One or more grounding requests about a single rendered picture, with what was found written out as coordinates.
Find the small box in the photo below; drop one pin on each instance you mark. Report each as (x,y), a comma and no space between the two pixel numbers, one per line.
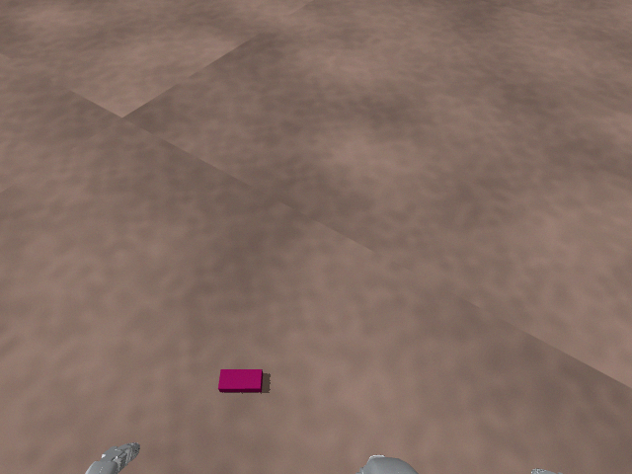
(240,380)

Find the left robot hand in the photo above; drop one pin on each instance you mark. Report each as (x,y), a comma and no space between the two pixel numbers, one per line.
(114,459)

